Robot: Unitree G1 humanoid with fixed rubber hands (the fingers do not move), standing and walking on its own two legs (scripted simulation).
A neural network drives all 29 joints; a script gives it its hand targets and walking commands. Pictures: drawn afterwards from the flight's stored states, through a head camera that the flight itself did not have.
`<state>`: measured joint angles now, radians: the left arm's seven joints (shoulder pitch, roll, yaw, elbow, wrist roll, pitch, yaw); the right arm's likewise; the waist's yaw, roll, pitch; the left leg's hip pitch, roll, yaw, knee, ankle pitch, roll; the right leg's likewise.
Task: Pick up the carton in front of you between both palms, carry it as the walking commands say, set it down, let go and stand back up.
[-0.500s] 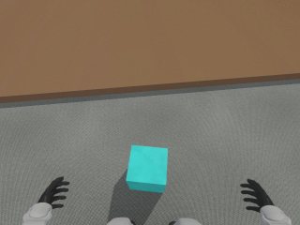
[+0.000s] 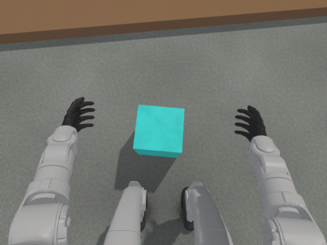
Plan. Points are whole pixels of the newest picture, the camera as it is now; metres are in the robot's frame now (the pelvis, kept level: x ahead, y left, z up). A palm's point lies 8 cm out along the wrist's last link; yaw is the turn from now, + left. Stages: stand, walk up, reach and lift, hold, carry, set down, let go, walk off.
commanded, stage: reach and lift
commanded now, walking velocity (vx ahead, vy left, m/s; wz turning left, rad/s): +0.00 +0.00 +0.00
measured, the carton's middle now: (159, 133) +0.45 +0.02 -0.56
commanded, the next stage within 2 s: none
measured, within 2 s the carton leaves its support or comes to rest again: neither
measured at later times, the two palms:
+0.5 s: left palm (102, 99) +0.49 +0.21 -0.19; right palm (219, 110) +0.45 -0.17 -0.19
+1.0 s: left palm (116, 124) +0.47 +0.21 -0.42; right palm (204, 130) +0.44 -0.17 -0.42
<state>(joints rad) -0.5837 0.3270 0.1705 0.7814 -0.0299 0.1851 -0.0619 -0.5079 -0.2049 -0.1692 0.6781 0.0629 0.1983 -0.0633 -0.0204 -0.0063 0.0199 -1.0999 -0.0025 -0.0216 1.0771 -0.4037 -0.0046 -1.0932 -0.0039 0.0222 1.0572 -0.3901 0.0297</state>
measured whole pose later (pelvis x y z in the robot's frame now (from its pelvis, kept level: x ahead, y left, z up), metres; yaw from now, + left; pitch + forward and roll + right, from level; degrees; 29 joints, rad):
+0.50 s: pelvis -0.03 +0.01 -0.07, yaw -1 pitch +47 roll -2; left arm -1.17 0.30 0.33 1.03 0.10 0.09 -0.04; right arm -1.04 -0.10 -0.40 0.85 -0.07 0.09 -0.10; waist -0.03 -0.01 -0.09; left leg -1.71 -0.02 -0.04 1.26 -0.37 0.00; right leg -1.70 0.00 0.03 1.22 -0.36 0.05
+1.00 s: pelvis -0.06 +0.00 -0.27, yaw -2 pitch +44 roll -2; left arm -1.31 0.43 0.11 1.07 -0.17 0.07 0.03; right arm -1.21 -0.22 -0.18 0.91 0.17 0.09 -0.18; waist -0.01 -0.02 0.15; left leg -2.24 -0.04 -0.06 2.01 -0.53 -0.04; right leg -2.23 0.06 0.03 1.98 -0.52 0.06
